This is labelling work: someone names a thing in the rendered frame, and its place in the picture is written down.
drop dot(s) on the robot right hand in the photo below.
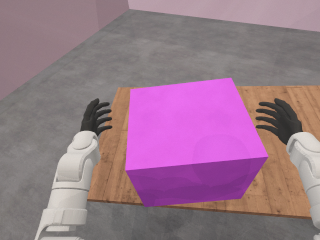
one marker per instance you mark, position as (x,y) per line
(286,121)

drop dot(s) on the robot left forearm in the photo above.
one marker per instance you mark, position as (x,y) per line
(68,199)

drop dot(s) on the robot left hand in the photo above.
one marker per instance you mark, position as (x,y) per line
(90,122)

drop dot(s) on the table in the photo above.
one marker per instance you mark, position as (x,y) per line
(276,190)

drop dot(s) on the carton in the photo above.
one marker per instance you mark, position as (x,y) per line
(190,143)

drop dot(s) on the robot right forearm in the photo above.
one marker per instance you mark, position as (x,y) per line
(304,151)

